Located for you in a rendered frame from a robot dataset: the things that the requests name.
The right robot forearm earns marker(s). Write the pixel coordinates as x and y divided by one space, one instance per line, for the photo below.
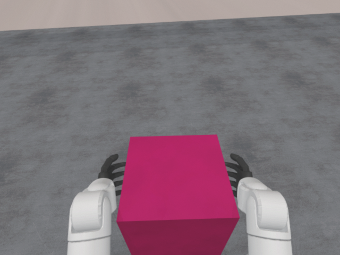
267 218

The left robot forearm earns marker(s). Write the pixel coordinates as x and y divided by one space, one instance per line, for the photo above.
90 220

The left robot hand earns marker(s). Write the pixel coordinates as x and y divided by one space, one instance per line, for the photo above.
107 169

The carton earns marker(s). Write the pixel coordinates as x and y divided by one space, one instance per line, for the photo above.
176 196

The right robot hand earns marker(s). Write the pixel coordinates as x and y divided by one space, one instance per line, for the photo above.
242 171

